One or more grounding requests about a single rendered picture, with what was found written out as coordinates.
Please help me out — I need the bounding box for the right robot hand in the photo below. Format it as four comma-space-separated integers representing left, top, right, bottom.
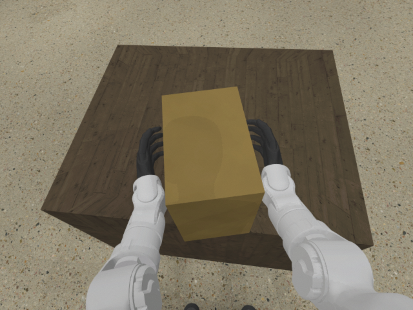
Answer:
246, 119, 283, 167

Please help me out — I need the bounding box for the pedestal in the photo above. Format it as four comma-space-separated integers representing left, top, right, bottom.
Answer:
41, 45, 374, 271

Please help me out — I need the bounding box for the right robot upper arm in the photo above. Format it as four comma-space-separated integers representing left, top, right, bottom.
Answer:
292, 240, 413, 310

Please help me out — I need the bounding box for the left robot hand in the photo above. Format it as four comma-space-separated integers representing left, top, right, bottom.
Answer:
136, 127, 164, 178

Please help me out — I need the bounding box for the left robot forearm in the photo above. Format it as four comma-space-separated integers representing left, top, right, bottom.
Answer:
86, 175, 167, 302

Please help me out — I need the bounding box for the carton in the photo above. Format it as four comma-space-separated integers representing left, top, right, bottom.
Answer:
162, 87, 265, 242

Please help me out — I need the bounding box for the left robot upper arm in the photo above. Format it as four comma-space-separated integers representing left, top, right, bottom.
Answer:
86, 263, 163, 310

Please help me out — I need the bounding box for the right robot forearm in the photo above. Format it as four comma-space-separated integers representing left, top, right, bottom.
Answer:
261, 164, 374, 286

